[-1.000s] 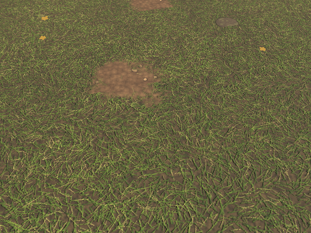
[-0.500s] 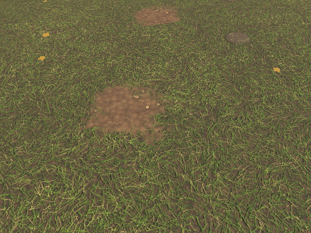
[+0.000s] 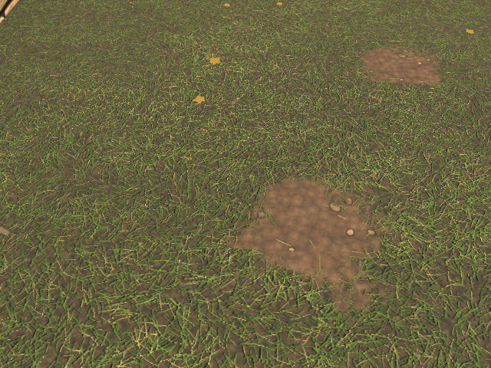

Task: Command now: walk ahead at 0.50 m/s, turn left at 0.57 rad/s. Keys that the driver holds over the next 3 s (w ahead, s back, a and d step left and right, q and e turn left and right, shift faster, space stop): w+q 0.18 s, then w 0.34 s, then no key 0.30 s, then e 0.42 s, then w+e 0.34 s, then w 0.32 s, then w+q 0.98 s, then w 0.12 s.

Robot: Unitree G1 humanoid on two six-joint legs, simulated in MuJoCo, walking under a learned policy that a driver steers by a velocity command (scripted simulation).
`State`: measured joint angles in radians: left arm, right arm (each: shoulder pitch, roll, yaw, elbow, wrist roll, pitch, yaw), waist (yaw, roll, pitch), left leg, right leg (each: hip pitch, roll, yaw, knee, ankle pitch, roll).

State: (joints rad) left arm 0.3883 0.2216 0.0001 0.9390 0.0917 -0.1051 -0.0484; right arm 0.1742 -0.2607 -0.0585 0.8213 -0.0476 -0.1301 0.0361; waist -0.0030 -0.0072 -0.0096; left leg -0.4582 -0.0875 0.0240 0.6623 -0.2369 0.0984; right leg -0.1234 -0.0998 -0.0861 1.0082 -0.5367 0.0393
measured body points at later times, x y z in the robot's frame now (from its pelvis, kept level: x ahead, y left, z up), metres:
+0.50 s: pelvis +0.32 -0.04 -0.14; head +0.32 -0.04 +0.31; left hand +0.42 +0.22 -0.25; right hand +0.28 -0.27 -0.28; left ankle +0.11 +0.08 -0.64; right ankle +0.39 -0.12 -0.88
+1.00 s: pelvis +0.50 -0.02 -0.16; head +0.51 -0.01 +0.29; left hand +0.54 +0.26 -0.28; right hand +0.74 -0.22 -0.25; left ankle +0.59 +0.11 -0.88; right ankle +0.43 -0.13 -0.87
